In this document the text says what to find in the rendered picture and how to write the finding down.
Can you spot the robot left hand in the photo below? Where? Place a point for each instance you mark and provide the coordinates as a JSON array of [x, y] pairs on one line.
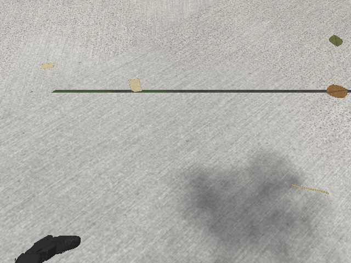
[[47, 247]]

